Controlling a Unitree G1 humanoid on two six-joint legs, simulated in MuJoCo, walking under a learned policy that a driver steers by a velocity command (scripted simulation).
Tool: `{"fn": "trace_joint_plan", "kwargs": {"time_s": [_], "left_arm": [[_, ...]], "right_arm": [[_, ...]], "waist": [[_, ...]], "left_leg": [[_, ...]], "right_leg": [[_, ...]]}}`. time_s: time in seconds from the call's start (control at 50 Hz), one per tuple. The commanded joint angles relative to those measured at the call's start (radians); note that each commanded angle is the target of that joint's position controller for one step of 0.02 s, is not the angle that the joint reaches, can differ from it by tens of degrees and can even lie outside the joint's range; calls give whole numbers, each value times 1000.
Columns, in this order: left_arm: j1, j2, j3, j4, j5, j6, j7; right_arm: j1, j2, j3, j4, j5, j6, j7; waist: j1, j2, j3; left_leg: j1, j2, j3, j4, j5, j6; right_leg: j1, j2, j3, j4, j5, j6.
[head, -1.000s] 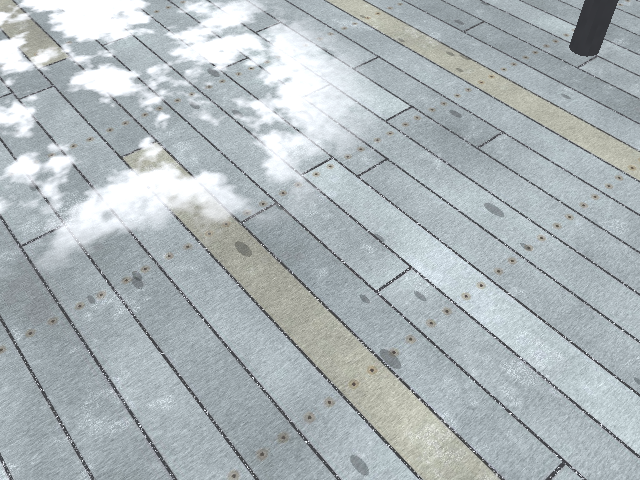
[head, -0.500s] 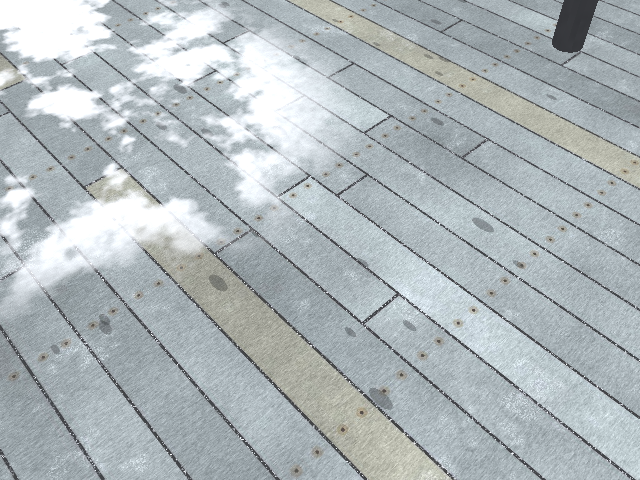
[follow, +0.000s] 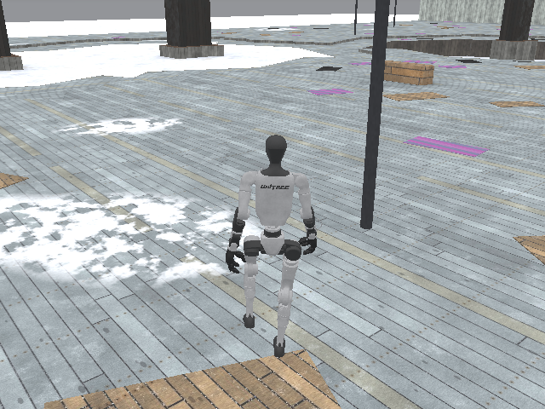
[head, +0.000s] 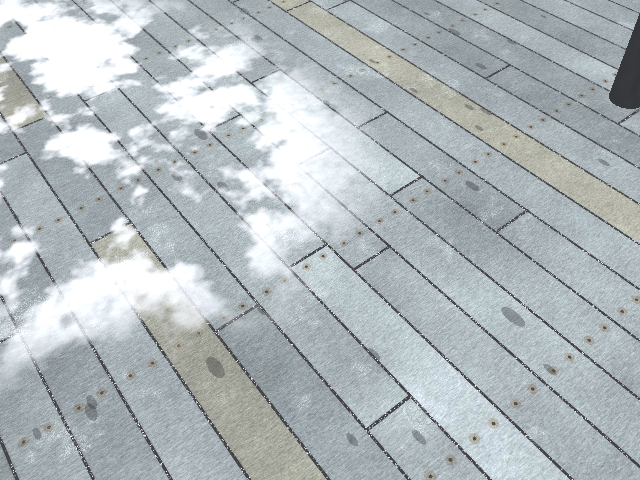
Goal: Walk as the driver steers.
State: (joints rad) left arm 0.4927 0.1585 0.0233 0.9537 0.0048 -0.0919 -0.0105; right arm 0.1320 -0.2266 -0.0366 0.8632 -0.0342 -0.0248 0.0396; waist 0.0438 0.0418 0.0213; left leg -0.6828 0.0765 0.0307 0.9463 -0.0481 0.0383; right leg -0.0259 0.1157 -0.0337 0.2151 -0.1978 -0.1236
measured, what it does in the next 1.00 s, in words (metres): walks ahead: left foot, then right foot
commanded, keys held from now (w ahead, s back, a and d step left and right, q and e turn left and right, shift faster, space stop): w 0.98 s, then no key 0.02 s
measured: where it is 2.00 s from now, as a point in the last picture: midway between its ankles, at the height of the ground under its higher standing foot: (377, 378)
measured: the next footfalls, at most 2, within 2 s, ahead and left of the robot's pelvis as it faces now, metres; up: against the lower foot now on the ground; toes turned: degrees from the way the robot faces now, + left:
left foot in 0.26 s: +0.31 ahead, +0.08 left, +0.00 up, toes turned +2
right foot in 0.80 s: +0.61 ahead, -0.10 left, +0.00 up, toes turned -4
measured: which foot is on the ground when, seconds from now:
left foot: up 0.00-0.24, down 0.26-0.80, up 0.82-1.00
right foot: down 0.00-0.28, up 0.30-0.78, down 0.80-1.00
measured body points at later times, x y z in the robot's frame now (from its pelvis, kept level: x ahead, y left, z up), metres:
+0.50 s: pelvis +0.28 +0.03 +0.00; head +0.30 +0.03 +0.45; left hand +0.37 +0.27 -0.14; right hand +0.26 -0.23 -0.15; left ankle +0.27 +0.07 -0.75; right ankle +0.34 -0.12 -0.67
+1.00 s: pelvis +0.56 -0.04 +0.00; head +0.58 -0.05 +0.45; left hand +0.58 +0.22 -0.14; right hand +0.61 -0.29 -0.15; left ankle +0.54 +0.11 -0.66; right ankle +0.57 -0.10 -0.75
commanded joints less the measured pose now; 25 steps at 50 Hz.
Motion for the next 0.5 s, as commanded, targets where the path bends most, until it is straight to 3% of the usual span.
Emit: {"fn": "trace_joint_plan", "kwargs": {"time_s": [0.02,0.12,0.16,0.2,0.22,0.24,0.26,0.28,0.3,0.32,0.34,0.36,0.38,0.42,0.44,0.46,0.5], "left_arm": [[78,120,18,-12,0,-12,11],[148,118,11,42,14,-9,28],[142,128,11,58,21,-7,33],[108,150,14,65,22,-8,39],[96,160,16,70,24,-6,41],[66,175,19,67,19,-3,38],[18,172,15,42,8,-8,32],[79,77,-4,12,-20,-10,20],[112,135,16,30,-5,-4,22],[2,166,26,-1,12,-3,22],[-64,155,26,-18,16,-7,15],[-86,138,27,-19,21,-2,11],[-71,115,24,-17,33,13,3],[-62,82,19,-14,38,32,-11],[-95,83,21,-22,38,37,-13],[-128,77,19,-40,36,42,-16],[-242,94,20,-76,33,47,-20]], "right_arm": [[-126,-30,2,-77,5,-13,1],[-255,-25,14,-106,15,-21,-1],[-261,-30,14,-112,19,-29,-4],[-173,-45,6,-86,20,-36,-16],[-68,-65,-4,-51,20,-40,-26],[89,-88,-17,-2,18,-48,-37],[265,-134,-36,38,-2,-55,-51],[360,-224,-60,48,-31,-52,-56],[302,-191,-58,53,2,-42,-40],[200,-142,-48,44,29,-40,-33],[132,-87,-35,36,32,-47,-27],[118,-50,-24,42,23,-57,-25],[124,-24,-14,60,23,-62,-30],[173,-33,-13,91,23,-80,-33],[208,-31,-11,110,28,-88,-32],[219,-66,-18,116,27,-90,-33],[258,-71,-16,127,29,-89,-32]], "waist": [[2,-90,63],[34,-101,94],[21,-104,93],[-27,-125,43],[-68,-134,-10],[-138,-132,-84],[-223,-107,-181],[-188,86,-300],[-149,63,-292],[-109,-3,-117],[-86,-32,-19],[-54,-62,27],[-21,-55,33],[-2,-19,42],[-1,-27,59],[4,-1,53],[-22,-10,73]], "left_leg": [[-73,-13,27,-132,74,-9],[-31,-59,71,-316,61,19],[20,-83,84,-365,9,46],[175,-136,105,-395,-73,83],[284,-163,107,-412,-109,104],[473,-157,88,-468,-70,132],[747,-29,-49,-481,-111,186],[1028,270,-486,-506,-205,303],[1010,348,-743,-635,-222,374],[851,293,-587,-686,-283,329],[703,251,-472,-737,-231,297],[611,205,-390,-759,-137,258],[539,160,-320,-788,-117,223],[486,138,-254,-810,0,222],[482,114,-201,-809,96,204],[486,112,-183,-825,79,205],[500,84,-144,-840,135,185]], "right_leg": [[40,-269,154,-78,427,-13],[150,-284,134,-47,602,-21],[185,-297,122,-4,733,-22],[190,-300,103,113,1009,-6],[194,-297,100,229,1106,2],[136,-287,87,395,1071,6],[-61,-265,76,625,810,4],[-405,-112,0,1021,135,40],[-581,-33,67,1185,-299,28],[-638,-109,104,1151,-191,15],[-618,-141,96,1093,-125,17],[-575,-168,95,1040,-99,20],[-526,-186,90,998,-84,32],[-494,-197,69,946,-76,54],[-517,-205,55,925,-50,59],[-544,-212,40,882,-12,70],[-604,-227,16,792,84,84]]}}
